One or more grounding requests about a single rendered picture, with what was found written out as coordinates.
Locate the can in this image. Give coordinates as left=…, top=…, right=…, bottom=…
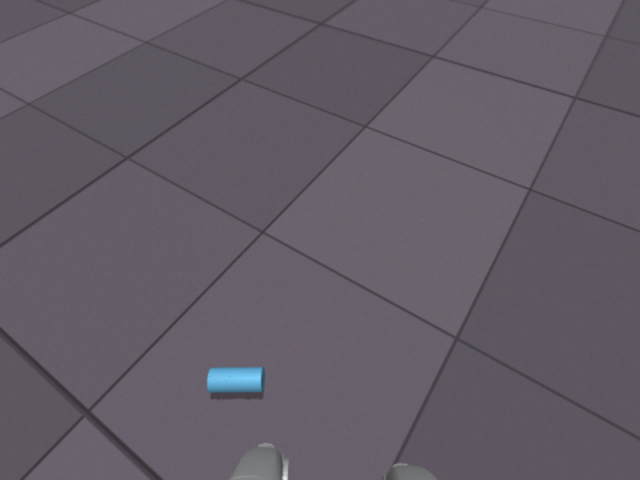
left=207, top=367, right=265, bottom=393

